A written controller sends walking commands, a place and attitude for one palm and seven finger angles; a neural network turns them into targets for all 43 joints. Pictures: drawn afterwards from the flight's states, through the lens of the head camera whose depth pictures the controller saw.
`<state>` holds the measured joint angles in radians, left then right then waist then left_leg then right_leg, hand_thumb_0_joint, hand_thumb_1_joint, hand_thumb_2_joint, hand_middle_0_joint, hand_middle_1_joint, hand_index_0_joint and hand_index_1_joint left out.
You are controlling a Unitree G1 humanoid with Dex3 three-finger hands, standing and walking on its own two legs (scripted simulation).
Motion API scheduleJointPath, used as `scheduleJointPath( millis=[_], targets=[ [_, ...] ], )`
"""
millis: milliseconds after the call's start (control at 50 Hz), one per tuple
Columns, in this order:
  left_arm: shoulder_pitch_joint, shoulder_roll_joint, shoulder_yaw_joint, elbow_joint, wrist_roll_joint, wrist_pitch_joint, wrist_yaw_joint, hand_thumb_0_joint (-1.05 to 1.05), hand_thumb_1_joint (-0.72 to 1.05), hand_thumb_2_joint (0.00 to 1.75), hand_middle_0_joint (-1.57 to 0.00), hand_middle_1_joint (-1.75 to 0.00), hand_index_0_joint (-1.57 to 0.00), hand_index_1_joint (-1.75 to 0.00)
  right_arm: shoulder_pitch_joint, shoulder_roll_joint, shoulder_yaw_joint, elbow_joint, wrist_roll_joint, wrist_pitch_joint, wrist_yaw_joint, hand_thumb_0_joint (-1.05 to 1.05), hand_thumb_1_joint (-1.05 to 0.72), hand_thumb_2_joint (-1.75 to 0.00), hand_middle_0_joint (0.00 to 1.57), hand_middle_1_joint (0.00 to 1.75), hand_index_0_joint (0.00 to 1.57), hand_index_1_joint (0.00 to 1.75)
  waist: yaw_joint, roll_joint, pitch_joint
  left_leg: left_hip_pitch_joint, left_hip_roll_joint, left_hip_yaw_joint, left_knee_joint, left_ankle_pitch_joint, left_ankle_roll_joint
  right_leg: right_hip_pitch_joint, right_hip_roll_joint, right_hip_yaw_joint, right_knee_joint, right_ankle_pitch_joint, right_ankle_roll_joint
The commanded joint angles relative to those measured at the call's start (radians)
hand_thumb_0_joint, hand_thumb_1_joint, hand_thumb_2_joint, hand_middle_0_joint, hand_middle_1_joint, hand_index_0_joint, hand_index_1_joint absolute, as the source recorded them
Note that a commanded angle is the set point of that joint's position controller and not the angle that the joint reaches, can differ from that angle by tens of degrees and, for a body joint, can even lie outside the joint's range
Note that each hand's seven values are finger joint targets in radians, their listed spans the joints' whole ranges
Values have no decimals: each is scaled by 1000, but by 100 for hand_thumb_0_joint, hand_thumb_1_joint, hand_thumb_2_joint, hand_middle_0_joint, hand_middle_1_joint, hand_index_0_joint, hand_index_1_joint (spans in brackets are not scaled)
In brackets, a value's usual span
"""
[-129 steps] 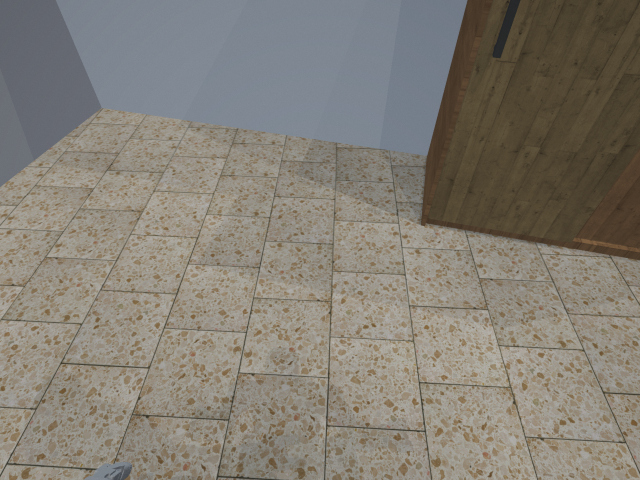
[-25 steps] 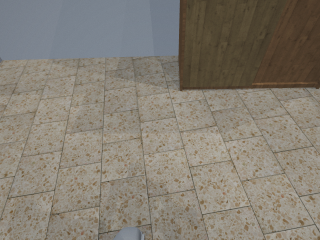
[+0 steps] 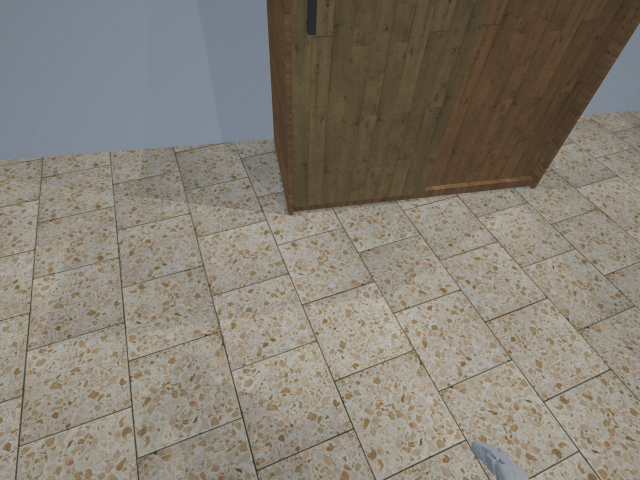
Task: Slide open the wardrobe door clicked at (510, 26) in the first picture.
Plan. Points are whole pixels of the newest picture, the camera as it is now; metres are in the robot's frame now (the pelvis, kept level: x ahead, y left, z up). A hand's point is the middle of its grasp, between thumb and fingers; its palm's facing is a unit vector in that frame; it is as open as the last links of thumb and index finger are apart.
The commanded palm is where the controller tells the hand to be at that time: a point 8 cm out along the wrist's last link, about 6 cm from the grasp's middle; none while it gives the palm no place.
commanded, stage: walk to a spot facing it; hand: left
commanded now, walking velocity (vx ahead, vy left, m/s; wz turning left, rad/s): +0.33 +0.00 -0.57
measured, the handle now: out of the picture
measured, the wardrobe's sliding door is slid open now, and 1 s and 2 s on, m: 0.00 0.00 0.00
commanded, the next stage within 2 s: turn to face it in 1.44 s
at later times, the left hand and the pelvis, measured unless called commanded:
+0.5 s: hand (267, 326) +0.39 +0.15 -0.17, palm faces -0.40 -0.91 -0.13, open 7.4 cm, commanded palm none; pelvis +0.21 +0.03 -0.01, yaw -20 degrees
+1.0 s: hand (285, 256) +0.55 +0.14 -0.17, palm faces -0.46 -0.85 -0.26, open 7.3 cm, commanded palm none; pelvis +0.45 -0.04 -0.01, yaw -35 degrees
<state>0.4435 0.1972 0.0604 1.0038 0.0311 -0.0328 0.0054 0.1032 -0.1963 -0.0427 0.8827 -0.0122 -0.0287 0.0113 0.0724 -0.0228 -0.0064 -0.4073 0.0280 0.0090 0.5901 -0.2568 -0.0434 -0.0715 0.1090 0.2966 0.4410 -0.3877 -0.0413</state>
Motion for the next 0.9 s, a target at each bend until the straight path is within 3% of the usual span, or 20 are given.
scheduleJointPath(
  millis=[0, 20, 40, 80, 160, 240, 380, 440, 480, 500, 520, 540, 560, 580, 600, 640, 680, 700, 780, 880],
  targets=[
    [-34, 90, 37, -111, -27, -27, -15, 0, 90, 90, -20, -30, -20, -30, 373, -321, -77, 21, -10, -42, -33, 0, -90, -90, 20, 30, 20, 30, -177, 362, -172, 686, 461, -525, -294, -146, 155, -599, 8, -173, 644, -177, 13],
    [-66, 114, 44, -116, -17, -24, -15, 0, 90, 90, -20, -30, -20, -30, 329, -288, -64, 1, -11, -33, -32, 0, -90, -90, 20, 30, 20, 30, -164, 245, -80, 534, 504, -597, -373, -264, 200, -613, -55, -176, 760, -165, 19],
    [-100, 125, 48, -107, -7, -15, -18, 0, 90, 90, -20, -30, -20, -30, 254, -212, -49, -10, -11, -32, -30, 0, -90, -90, 20, 30, 20, 30, -128, 170, 23, 392, 434, -499, -413, -301, 169, -612, -101, -187, 820, -75, 26],
    [-130, 103, 50, -98, 6, 0, -41, 0, 90, 90, -20, -30, -20, -30, 188, -121, -16, -5, -10, -47, -32, 0, -90, -90, 20, 30, 20, 30, -82, 150, 123, 237, 337, -269, -407, -108, 112, -586, -164, -226, 840, 55, 29],
    [-105, 52, 39, -88, 5, 36, -50, 0, 90, 90, -20, -30, -20, -30, 241, -83, -6, 43, -4, -70, -43, 0, -90, -90, 20, 30, 20, 30, -46, 172, 74, 279, 255, 23, -350, 329, 47, -577, -167, -270, 839, 176, 48],
    [-189, 33, 33, -111, 8, 53, -51, 0, 90, 90, -20, -30, -20, -30, 323, -73, 0, 92, -3, -75, -50, 0, -90, -90, 20, 30, 20, 30, -53, 144, 99, 337, 250, 100, -346, 490, 9, -674, -167, -299, 826, 248, 54],
    [-430, 4, 4, -165, 1, 41, -62, 0, 90, 90, -20, -30, -20, -30, 465, -77, 4, 165, -15, -66, -55, 0, -90, -90, 20, 30, 20, 30, -119, 126, 148, 507, 249, 210, -320, 772, 58, -660, -133, -454, 433, 231, 22],
    [-396, 18, 2, -150, 0, 31, -55, 0, 90, 90, -20, -30, -20, -30, 475, -112, -5, 175, -10, -54, -55, 0, -90, -90, 20, 30, 20, 30, -90, 160, 96, 547, 253, 287, -172, 1161, 48, -496, -41, -549, 286, 164, -21],
    [-268, 63, 17, -115, 3, 21, -47, 0, 90, 90, -20, -30, -20, -30, 437, -148, -17, 161, -3, -51, -53, 0, -90, -90, 20, 30, 20, 30, -26, 216, 8, 544, 269, 309, 14, 1285, 46, -328, -11, -545, 223, 145, -58],
    [-168, 100, 29, -86, 7, 12, -40, 0, 90, 90, -20, -30, -20, -30, 411, -156, -19, 147, 0, -49, -48, 0, -90, -90, 20, 30, 20, 30, 23, 231, -43, 450, 275, 301, 177, 1201, 36, -148, -21, -519, 160, 154, -79],
    [-41, 161, 46, -46, 9, 2, -35, 0, 90, 90, -20, -30, -20, -30, 369, -145, -14, 123, 10, -47, -37, 0, -90, -90, 20, 30, 20, 30, 91, 183, -102, 212, 266, 311, 444, 895, 20, 147, -110, -427, 89, 262, -130],
    [50, 259, 66, -32, 0, -7, -24, 0, 90, 90, -20, -30, -20, -30, 369, -67, -2, 82, 25, -49, -32, 0, -90, -90, 20, 30, 20, 30, 101, -38, -222, -139, 87, 276, 806, -183, -15, 424, -437, 89, 49, 473, -283],
    [49, 297, 72, -35, -30, -1, -10, 0, 90, 90, -20, -30, -20, -30, 293, -79, -11, 44, 23, -58, -41, 0, -90, -90, 20, 30, 20, 30, 90, -31, -264, -274, 51, 110, 974, -337, -1, 446, -537, 308, -41, 565, -364],
    [-20, 279, 69, -48, -36, 6, -4, 0, 90, 90, -20, -30, -20, -30, 251, -79, -21, 31, 15, -54, -40, 0, -90, -90, 20, 30, 20, 30, 50, 58, -109, -310, 106, 27, 960, -226, 16, 305, -526, 182, -86, 485, -344],
    [-91, 228, 60, -64, -33, 0, 2, 0, 90, 90, -20, -30, -20, -30, 252, -71, -18, 31, 4, -47, -33, 0, -90, -90, 20, 30, 20, 30, 7, 42, -40, -313, 133, 10, 913, -136, 4, 184, -473, 128, -115, 459, -149],
    [-186, 162, 30, -78, -28, -20, 5, 0, 90, 90, -20, -30, -20, -30, 265, -58, -17, 62, -6, -19, -31, 0, -90, -90, 20, 30, 20, 30, -74, 78, 71, -179, 175, -4, 775, -67, -7, -133, -395, -17, -174, 443, -58],
    [-205, 147, 25, -75, -13, -30, 2, 0, 90, 90, -20, -30, -20, -30, 296, -37, -17, 65, -10, 3, -28, 0, -90, -90, 20, 30, 20, 30, -119, 44, 100, -108, 166, 20, 658, -68, -18, -277, -339, -121, -188, 451, -150],
    [-203, 150, 27, -65, -7, -38, 1, 0, 90, 90, -20, -30, -20, -30, 303, -26, -18, 65, -12, 4, -24, 0, -90, -90, 20, 30, 20, 30, -130, 35, 92, -100, 157, 32, 604, -59, -25, -279, -312, -147, -182, 483, -155],
    [-124, 131, 30, -44, -13, -48, -8, 0, 90, 90, -20, -30, -20, -30, 165, -34, -18, 17, -14, -4, -10, 0, -90, -90, 20, 30, 20, 30, -86, -99, 71, -193, 140, 50, 450, 59, -38, -171, -247, -156, -143, 574, -139],
    [-49, 150, 35, -42, -10, -41, 1, 0, 90, 90, -20, -30, -20, -30, -29, -40, -8, -50, -13, -26, 4, 0, -90, -90, 20, 30, 20, 30, -19, -135, 32, -166, 71, 100, 163, 54, -25, -3, -237, -116, -49, 743, -109]
  ],
)
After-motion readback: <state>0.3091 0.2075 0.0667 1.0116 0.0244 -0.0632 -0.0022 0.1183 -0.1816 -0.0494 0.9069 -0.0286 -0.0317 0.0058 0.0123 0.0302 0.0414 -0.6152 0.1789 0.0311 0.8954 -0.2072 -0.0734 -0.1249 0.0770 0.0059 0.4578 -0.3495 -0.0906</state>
